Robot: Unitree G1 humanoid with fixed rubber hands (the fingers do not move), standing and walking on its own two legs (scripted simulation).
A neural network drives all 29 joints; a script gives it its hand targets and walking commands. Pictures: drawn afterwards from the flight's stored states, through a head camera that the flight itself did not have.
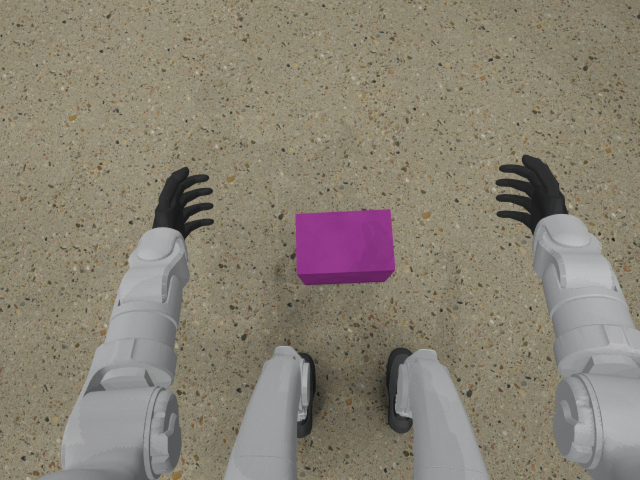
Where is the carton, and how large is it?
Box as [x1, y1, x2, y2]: [295, 209, 394, 284]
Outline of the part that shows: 390,209 295,214 296,260 298,276 305,284 384,281 394,270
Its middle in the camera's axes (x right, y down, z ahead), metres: +0.06 +0.02 +0.98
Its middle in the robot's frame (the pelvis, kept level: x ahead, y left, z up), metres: +0.47 +0.02 -0.57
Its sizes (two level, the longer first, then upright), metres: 0.220 0.142 0.210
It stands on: the floor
